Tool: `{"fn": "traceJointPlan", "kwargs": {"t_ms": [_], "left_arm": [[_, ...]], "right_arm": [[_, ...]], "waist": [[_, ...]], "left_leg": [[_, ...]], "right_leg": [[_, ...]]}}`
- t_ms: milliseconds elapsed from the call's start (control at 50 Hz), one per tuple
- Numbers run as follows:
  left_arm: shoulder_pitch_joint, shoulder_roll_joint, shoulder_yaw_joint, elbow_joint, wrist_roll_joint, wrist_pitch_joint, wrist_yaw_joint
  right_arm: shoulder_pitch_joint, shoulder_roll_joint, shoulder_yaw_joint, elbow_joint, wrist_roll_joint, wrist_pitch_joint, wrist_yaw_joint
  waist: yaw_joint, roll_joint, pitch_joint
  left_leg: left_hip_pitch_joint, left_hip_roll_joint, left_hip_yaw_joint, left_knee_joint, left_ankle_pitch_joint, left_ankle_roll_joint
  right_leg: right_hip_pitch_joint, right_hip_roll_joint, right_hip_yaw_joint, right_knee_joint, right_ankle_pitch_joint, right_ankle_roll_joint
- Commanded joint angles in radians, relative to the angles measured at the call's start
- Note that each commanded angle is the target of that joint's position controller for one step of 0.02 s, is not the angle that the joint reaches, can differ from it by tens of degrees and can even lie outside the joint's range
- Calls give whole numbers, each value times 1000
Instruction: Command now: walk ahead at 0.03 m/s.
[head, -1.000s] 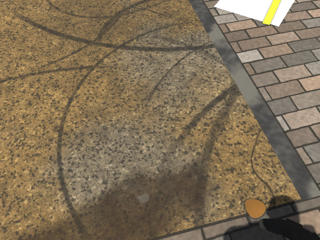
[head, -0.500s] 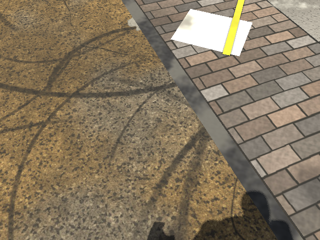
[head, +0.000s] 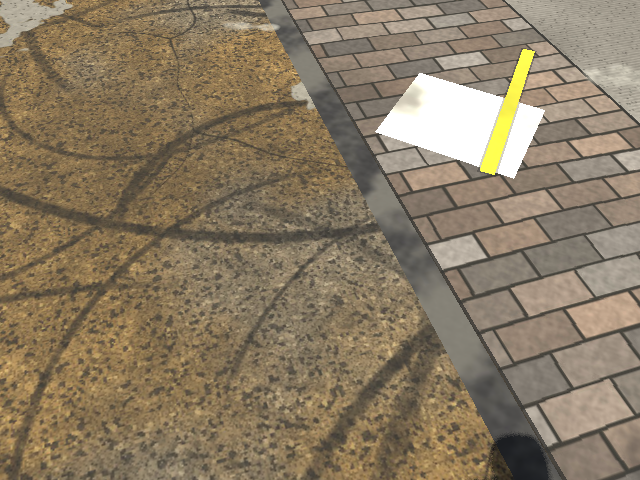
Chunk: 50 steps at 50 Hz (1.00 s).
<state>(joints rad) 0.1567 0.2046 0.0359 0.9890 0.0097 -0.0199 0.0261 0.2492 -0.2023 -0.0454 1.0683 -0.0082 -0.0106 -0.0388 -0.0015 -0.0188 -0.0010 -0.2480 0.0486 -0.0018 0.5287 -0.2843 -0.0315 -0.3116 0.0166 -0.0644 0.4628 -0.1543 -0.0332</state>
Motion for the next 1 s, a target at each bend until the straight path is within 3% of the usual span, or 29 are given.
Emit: {"fn": "traceJointPlan", "kwargs": {"t_ms": [20, 220, 540, 560, 600, 620, 660, 720, 760, 780, 820, 860, 880, 900, 940, 960, 980, 1000], "left_arm": [[22, 92, 21, -18, 1, -5, 3], [26, 96, 23, 20, -11, 5, 2], [14, 96, 25, 64, -13, 21, 12], [31, 87, 24, 77, -13, 22, 12], [40, 106, 34, 83, -26, 24, 14], [37, 111, 36, 77, -29, 18, 15], [41, 102, 36, 68, -37, -9, 10], [84, 96, 38, 69, -43, -50, -6], [132, 100, 39, 76, -46, -67, -16], [171, 114, 42, 83, -48, -74, -19], [266, 173, 55, 101, -45, -86, -22], [371, 176, 55, 121, -29, -104, -22], [396, 171, 51, 122, -25, -112, -21], [376, 162, 45, 113, -24, -112, -16], [257, 142, 32, 70, -32, -92, -7], [181, 153, 32, 44, -33, -76, -5], [121, 182, 39, 26, -37, -63, -5], [110, 207, 47, 21, -37, -54, -5]], "right_arm": [[13, -102, -16, -19, 7, -28, -1], [49, -95, -12, 2, 10, -16, -3], [50, -74, -6, 20, 7, -4, -7], [74, -66, -5, 33, 9, -2, -8], [75, -88, -14, 29, 21, 0, -12], [69, -92, -16, 17, 25, -5, -14], [85, -83, -14, 6, 34, -30, -13], [101, -74, -15, -6, 38, -66, 0], [92, -58, -11, -24, 40, -84, 10], [75, -47, -8, -38, 40, -94, 15], [34, -17, 0, -75, 36, -112, 27], [-84, -38, -1, -124, 39, -126, 39], [-140, -53, -3, -148, 43, -130, 43], [-166, -63, -4, -164, 45, -132, 49], [-159, -62, -4, -176, 50, -125, 60], [-126, -46, 1, -166, 50, -118, 65], [-55, -32, 0, -135, 47, -110, 67], [41, -46, -14, -89, 45, -99, 63]], "waist": [[10, 82, 22], [-6, 23, -19], [0, 28, 22], [-2, 27, 1], [2, 38, 56], [2, 32, 103], [0, 22, 157], [9, 26, 143], [23, -3, 127], [35, -37, 117], [51, -147, 77], [108, -167, 53], [123, -135, 39], [108, -93, 24], [51, -68, 49], [14, -73, 62], [-32, -93, 53], [-76, -94, 34]], "left_leg": [[-85, 34, -40, -152, -9, 43], [2, 15, -10, -95, 189, 48], [7, -2, 9, -117, 144, 40], [15, -11, 20, -122, 36, 44], [-46, -22, 17, -110, -283, 83], [-85, -11, -1, -112, -391, 103], [-131, 15, -42, -103, -442, 131], [-148, 35, -75, -60, -389, 154], [-190, 16, -56, 0, -338, 156], [-233, -5, -27, 63, -289, 151], [-346, -56, 45, 267, -131, 135], [-574, -42, -10, 505, -301, 135], [-690, -2, -55, 617, -346, 137], [-733, 39, -75, 641, -320, 138], [-608, 91, -56, 464, -269, 126], [-417, 79, -23, 309, -209, 115], [-162, 19, 46, 198, -66, 98], [50, -44, 107, 152, 91, 73]], "right_leg": [[98, -54, 62, -51, -26, -24], [136, -60, 58, -4, 164, -22], [143, -63, 64, -14, 128, -15], [149, -50, 51, -14, 12, -17], [84, -26, 39, 1, -385, -36], [30, -36, 59, -8, -506, -49], [-14, -68, 111, -14, -562, -73], [0, -97, 163, 11, -510, -101], [50, -123, 223, -9, -503, -131], [97, -159, 295, -43, -502, -160], [229, -304, 564, -133, -426, -257], [404, -412, 720, -163, -211, -310], [478, -435, 739, -153, -146, -307], [492, -426, 683, -137, -107, -272], [318, -376, 505, -188, -129, -185], [157, -317, 389, -220, -195, -145], [-25, -236, 266, -230, -211, -111], [-149, -190, 186, -197, -234, -90]]}}
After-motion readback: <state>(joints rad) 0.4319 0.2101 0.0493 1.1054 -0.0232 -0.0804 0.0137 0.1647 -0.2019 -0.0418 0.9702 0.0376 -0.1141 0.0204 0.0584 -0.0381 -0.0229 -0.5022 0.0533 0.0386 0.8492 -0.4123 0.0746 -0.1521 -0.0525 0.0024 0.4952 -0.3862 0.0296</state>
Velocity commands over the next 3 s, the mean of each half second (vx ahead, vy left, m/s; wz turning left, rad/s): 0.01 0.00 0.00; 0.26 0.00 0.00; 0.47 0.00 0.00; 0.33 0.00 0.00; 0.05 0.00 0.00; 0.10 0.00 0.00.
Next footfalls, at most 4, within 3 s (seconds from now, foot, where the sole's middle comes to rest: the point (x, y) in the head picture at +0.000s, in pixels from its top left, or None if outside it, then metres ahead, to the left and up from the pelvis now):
1.06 left None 0.26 0.20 -0.77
1.62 right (325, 422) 0.65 0.00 -0.77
2.06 left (224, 367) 0.78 0.23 -0.77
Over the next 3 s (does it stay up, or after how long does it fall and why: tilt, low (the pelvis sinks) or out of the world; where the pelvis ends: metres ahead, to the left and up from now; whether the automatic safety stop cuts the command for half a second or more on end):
stays up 0.73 0.15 -0.01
